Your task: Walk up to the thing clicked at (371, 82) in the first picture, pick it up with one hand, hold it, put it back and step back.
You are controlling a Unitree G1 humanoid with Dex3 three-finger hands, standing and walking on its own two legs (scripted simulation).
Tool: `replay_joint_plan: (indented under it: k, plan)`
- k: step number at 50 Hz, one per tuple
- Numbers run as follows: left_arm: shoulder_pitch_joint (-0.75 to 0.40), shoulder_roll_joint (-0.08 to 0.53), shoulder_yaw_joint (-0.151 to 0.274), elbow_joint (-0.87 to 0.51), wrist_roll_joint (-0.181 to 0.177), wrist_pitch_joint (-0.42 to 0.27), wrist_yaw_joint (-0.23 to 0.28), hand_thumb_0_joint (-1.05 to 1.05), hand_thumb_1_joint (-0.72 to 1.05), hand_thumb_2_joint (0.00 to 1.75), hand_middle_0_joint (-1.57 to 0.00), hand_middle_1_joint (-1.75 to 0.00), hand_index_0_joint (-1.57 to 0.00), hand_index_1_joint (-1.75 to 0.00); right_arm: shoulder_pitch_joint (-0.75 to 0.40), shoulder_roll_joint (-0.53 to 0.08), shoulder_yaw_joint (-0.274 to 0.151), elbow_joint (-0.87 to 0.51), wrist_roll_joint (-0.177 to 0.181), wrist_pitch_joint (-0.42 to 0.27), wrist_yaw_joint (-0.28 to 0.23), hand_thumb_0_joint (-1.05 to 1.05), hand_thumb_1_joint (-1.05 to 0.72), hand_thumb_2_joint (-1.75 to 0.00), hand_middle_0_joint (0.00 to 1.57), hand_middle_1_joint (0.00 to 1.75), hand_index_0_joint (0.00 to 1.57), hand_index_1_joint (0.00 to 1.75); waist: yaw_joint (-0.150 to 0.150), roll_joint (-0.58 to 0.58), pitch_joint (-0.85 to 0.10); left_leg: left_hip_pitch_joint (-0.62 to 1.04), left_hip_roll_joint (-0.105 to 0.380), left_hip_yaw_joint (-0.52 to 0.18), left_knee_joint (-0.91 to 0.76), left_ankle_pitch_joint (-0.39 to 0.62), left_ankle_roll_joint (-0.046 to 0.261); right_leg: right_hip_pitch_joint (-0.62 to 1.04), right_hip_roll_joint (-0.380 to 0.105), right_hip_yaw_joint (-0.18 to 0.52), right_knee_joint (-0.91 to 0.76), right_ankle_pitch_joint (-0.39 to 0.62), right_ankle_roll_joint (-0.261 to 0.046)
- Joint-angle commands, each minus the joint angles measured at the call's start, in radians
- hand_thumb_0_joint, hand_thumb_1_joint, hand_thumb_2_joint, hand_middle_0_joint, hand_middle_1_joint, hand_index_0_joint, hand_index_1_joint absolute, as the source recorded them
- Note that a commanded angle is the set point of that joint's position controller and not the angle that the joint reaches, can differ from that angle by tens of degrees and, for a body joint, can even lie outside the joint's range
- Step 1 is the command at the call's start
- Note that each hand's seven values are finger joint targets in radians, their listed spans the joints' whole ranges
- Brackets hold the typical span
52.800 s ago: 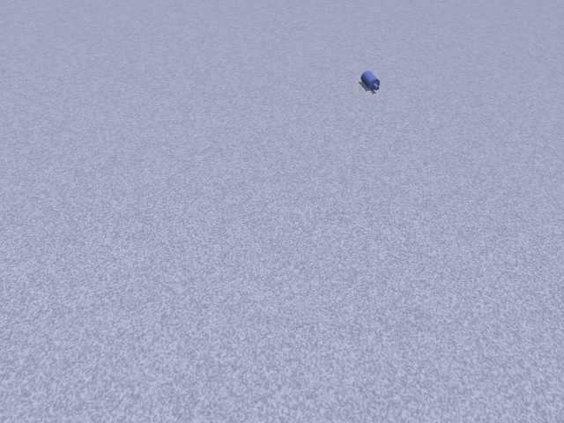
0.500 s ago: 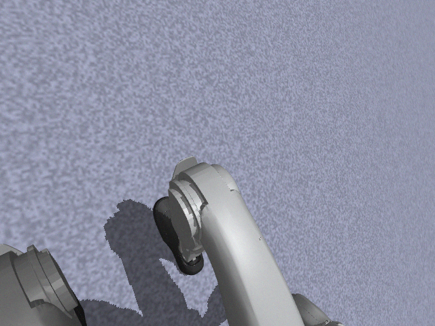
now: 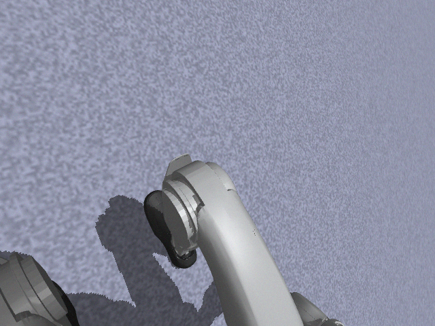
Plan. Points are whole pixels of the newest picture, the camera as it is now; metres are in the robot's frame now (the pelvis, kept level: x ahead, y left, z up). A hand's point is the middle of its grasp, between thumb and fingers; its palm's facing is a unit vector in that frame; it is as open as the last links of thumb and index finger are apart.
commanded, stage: close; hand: left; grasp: from above
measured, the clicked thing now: out of the picture +0.55 +0.25 -0.28
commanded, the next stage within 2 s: settle in 1.74 s
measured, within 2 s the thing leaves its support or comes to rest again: neither
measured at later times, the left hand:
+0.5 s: hand out of the picture +0.52 +0.26 -0.26, palm faces -0.43 -0.15 -0.89, open 12.1 cm
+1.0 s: hand out of the picture +0.52 +0.26 -0.26, palm faces -0.43 -0.14 -0.89, open 11.8 cm
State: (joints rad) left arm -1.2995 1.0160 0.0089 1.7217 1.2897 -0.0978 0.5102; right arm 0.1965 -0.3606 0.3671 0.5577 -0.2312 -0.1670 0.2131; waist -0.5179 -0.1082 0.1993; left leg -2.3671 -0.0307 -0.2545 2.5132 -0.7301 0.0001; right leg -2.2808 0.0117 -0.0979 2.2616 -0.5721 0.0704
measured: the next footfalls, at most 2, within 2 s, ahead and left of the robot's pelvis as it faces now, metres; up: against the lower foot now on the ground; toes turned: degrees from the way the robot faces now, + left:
none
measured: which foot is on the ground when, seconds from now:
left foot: down 0.00-1.00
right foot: down 0.00-1.00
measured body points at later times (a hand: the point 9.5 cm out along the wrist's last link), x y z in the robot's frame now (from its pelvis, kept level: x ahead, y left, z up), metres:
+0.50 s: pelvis +0.00 +0.00 +0.00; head +0.31 +0.12 +0.31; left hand +0.54 +0.27 -0.20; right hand +0.00 -0.24 -0.03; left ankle +0.05 +0.12 -0.28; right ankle +0.14 -0.14 -0.28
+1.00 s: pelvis +0.00 +0.00 +0.00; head +0.31 +0.12 +0.30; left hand +0.54 +0.26 -0.21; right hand -0.01 -0.24 -0.03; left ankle +0.05 +0.12 -0.28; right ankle +0.14 -0.14 -0.28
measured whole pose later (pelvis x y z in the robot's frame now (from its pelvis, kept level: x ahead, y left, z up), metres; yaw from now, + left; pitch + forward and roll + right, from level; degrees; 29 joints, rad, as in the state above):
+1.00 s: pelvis +0.00 +0.00 +0.00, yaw +0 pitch +32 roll -17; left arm -1.29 1.04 0.00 1.70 1.25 -0.09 0.50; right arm 0.18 -0.37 0.39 0.56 -0.23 -0.16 0.20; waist -0.52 -0.11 0.23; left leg -2.36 -0.02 -0.26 2.50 -0.72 0.00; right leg -2.27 0.01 -0.11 2.24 -0.56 0.08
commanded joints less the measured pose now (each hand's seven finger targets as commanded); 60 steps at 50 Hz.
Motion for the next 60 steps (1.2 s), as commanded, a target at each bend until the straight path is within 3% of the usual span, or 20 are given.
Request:
replay_joint_plan:
  k: [1,4,7,11,16,18,19,21,27,29,35,37,41,44,46,47,51,53,56,60]
  plan:
    - [-0.304,0.135,-0.002,-0.144,-0.009,0.001,0.039,0.00,-0.32,1.03,-0.09,-1.24,-0.15,-1.18,0.220,-0.347,-0.094,0.040,0.000,0.009,-0.009,0.00,-0.89,-0.90,0.20,0.30,0.20,0.30,-0.083,0.615,-0.657,0.534,0.055,0.089,-0.273,0.315,-0.017,0.414,0.021,-0.163,-0.129,0.263,-0.095]
    - [-0.320,0.168,0.010,-0.189,-0.017,0.000,0.038,0.00,-0.32,1.06,-0.10,-1.23,-0.15,-1.18,0.232,-0.350,-0.096,0.044,0.001,0.015,-0.011,0.00,-0.89,-0.90,0.20,0.30,0.20,0.30,-0.083,0.605,-0.681,0.530,0.055,0.092,-0.277,0.306,-0.010,0.448,0.028,-0.160,-0.146,0.261,-0.089]
    - [-0.277,0.134,-0.014,-0.115,-0.024,0.002,0.034,0.00,-0.29,1.05,-0.11,-1.25,-0.16,-1.19,0.222,-0.346,-0.094,0.049,0.001,0.016,-0.012,0.00,-0.89,-0.90,0.20,0.30,0.20,0.30,-0.090,0.581,-0.621,0.487,0.054,0.091,-0.287,0.264,-0.008,0.427,0.032,-0.167,-0.149,0.227,-0.093]
    - [-0.306,0.158,0.000,-0.183,-0.023,-0.003,0.031,0.00,-0.31,1.05,-0.10,-1.23,-0.15,-1.18,0.225,-0.347,-0.091,0.049,0.001,0.019,-0.012,0.00,-0.89,-0.90,0.20,0.30,0.20,0.30,-0.083,0.630,-0.668,0.545,0.062,0.076,-0.295,0.297,-0.018,0.416,0.025,-0.168,-0.143,0.243,-0.093]
    - [-0.268,0.100,-0.035,-0.123,-0.035,-0.001,0.023,0.00,-0.30,1.06,-0.10,-1.24,-0.16,-1.19,0.217,-0.342,-0.087,0.044,-0.001,0.018,-0.010,0.00,-0.89,-0.90,0.20,0.30,0.20,0.30,-0.099,0.575,-0.619,0.503,0.056,0.087,-0.280,0.278,-0.009,0.424,0.033,-0.169,-0.146,0.241,-0.089]
    - [-0.300,0.139,-0.014,-0.167,-0.032,-0.004,0.029,0.00,-0.30,1.05,-0.10,-1.24,-0.15,-1.19,0.222,-0.350,-0.088,0.048,0.002,0.020,-0.013,0.00,-0.89,-0.90,0.20,0.30,0.20,0.30,-0.092,0.596,-0.640,0.513,0.059,0.076,-0.291,0.289,-0.015,0.425,0.025,-0.167,-0.149,0.246,-0.093]
    - [-0.267,0.120,-0.030,-0.114,-0.034,0.000,0.025,0.00,-0.29,1.04,-0.11,-1.23,-0.16,-1.17,0.217,-0.342,-0.082,0.043,-0.001,0.017,-0.011,0.00,-0.89,-0.90,0.20,0.30,0.20,0.30,-0.097,0.569,-0.604,0.492,0.056,0.084,-0.291,0.262,-0.009,0.426,0.029,-0.166,-0.148,0.228,-0.090]
    - [-0.293,0.145,-0.012,-0.169,-0.032,-0.003,0.029,0.00,-0.28,1.08,-0.13,-1.23,-0.17,-1.18,0.225,-0.348,-0.089,0.046,0.005,0.019,-0.014,0.00,-0.89,-0.90,0.20,0.30,0.20,0.30,-0.087,0.578,-0.642,0.506,0.057,0.083,-0.296,0.270,-0.010,0.434,0.030,-0.166,-0.154,0.234,-0.089]
    - [-0.277,0.103,-0.039,-0.138,-0.034,0.002,0.031,0.00,-0.24,1.04,-0.14,-1.24,-0.19,-1.18,0.212,-0.345,-0.081,0.042,-0.004,0.014,-0.011,0.00,-0.89,-0.90,0.20,0.30,0.20,0.30,-0.106,0.588,-0.616,0.526,0.059,0.082,-0.288,0.278,-0.012,0.418,0.027,-0.168,-0.149,0.244,-0.088]
    - [-0.301,0.148,-0.018,-0.165,-0.029,0.002,0.037,0.00,-0.24,1.03,-0.13,-1.23,-0.19,-1.17,0.224,-0.346,-0.084,0.052,-0.001,0.017,-0.013,0.00,-0.89,-0.90,0.20,0.30,0.20,0.30,-0.097,0.616,-0.646,0.535,0.061,0.079,-0.301,0.288,-0.016,0.436,0.028,-0.166,-0.151,0.248,-0.090]
    - [-0.272,0.129,-0.021,-0.152,-0.030,0.010,0.037,0.00,-0.22,1.00,-0.15,-1.20,-0.21,-1.14,0.214,-0.346,-0.079,0.046,-0.001,0.014,-0.009,0.00,-0.89,-0.90,0.20,0.30,0.20,0.30,-0.101,0.608,-0.622,0.537,0.062,0.081,-0.287,0.310,-0.018,0.419,0.027,-0.166,-0.149,0.259,-0.091]
    - [-0.301,0.153,-0.003,-0.171,-0.034,0.007,0.036,0.00,-0.20,1.00,-0.16,-1.21,-0.22,-1.14,0.218,-0.355,-0.081,0.052,-0.003,0.013,-0.010,0.00,-0.89,-0.90,0.20,0.30,0.20,0.30,-0.098,0.619,-0.629,0.535,0.064,0.075,-0.289,0.305,-0.019,0.406,0.022,-0.167,-0.153,0.249,-0.091]
    - [-0.261,0.144,-0.011,-0.136,-0.040,0.011,0.025,0.00,-0.17,0.98,-0.17,-1.21,-0.24,-1.14,0.219,-0.353,-0.074,0.040,-0.004,0.014,-0.011,0.00,-0.89,-0.90,0.20,0.30,0.20,0.30,-0.106,0.556,-0.595,0.478,0.059,0.083,-0.287,0.264,-0.006,0.431,0.026,-0.167,-0.161,0.231,-0.084]
    - [-0.276,0.164,-0.011,-0.144,-0.042,0.005,0.028,0.00,-0.13,0.99,-0.20,-1.21,-0.27,-1.14,0.218,-0.354,-0.074,0.046,-0.002,0.017,-0.019,0.00,-0.89,-0.90,0.20,0.30,0.20,0.30,-0.099,0.583,-0.618,0.501,0.061,0.081,-0.294,0.256,-0.009,0.436,0.026,-0.167,-0.165,0.224,-0.088]
    - [-0.258,0.128,-0.026,-0.142,-0.049,0.004,0.019,0.00,-0.09,1.00,-0.23,-1.22,-0.29,-1.15,0.217,-0.355,-0.074,0.044,-0.001,0.013,-0.017,0.00,-0.89,-0.90,0.20,0.30,0.20,0.30,-0.110,0.564,-0.598,0.505,0.062,0.075,-0.286,0.266,-0.010,0.414,0.023,-0.170,-0.158,0.230,-0.085]
    - [-0.274,0.157,-0.013,-0.158,-0.048,0.002,0.024,0.00,-0.07,0.99,-0.24,-1.21,-0.31,-1.14,0.221,-0.356,-0.073,0.048,-0.001,0.017,-0.020,0.00,-0.89,-0.90,0.20,0.30,0.20,0.30,-0.104,0.580,-0.638,0.522,0.065,0.074,-0.291,0.288,-0.013,0.443,0.024,-0.168,-0.161,0.248,-0.085]
    - [-0.261,0.161,-0.022,-0.127,-0.050,0.002,0.022,0.00,-0.03,1.02,-0.31,-1.18,-0.36,-1.13,0.216,-0.355,-0.069,0.038,0.000,0.022,-0.025,0.00,-0.89,-0.90,0.20,0.30,0.20,0.30,-0.106,0.537,-0.615,0.468,0.059,0.084,-0.291,0.246,-0.003,0.471,0.030,-0.166,-0.170,0.226,-0.084]
    - [-0.272,0.170,-0.008,-0.151,-0.054,-0.001,0.021,0.00,-0.01,1.02,-0.32,-1.17,-0.37,-1.12,0.227,-0.357,-0.067,0.050,0.000,0.025,-0.027,0.00,-0.89,-0.90,0.20,0.30,0.20,0.30,-0.098,0.588,-0.626,0.506,0.064,0.077,-0.294,0.277,-0.014,0.450,0.022,-0.168,-0.164,0.237,-0.088]
    - [-0.248,0.147,-0.022,-0.129,-0.050,-0.001,0.017,0.00,0.03,1.02,-0.35,-1.18,-0.40,-1.12,0.216,-0.356,-0.063,0.039,-0.005,0.025,-0.025,0.00,-0.89,-0.90,0.20,0.30,0.20,0.30,-0.111,0.564,-0.583,0.485,0.062,0.080,-0.291,0.262,-0.010,0.442,0.024,-0.172,-0.167,0.230,-0.088]
    - [-0.265,0.167,-0.013,-0.177,-0.050,-0.001,0.012,0.00,0.06,1.03,-0.38,-1.17,-0.43,-1.11,0.215,-0.360,-0.067,0.039,-0.002,0.031,-0.033,0.00,-0.89,-0.90,0.20,0.30,0.20,0.30,-0.101,0.583,-0.607,0.511,0.065,0.078,-0.292,0.267,-0.014,0.435,0.022,-0.169,-0.172,0.230,-0.090]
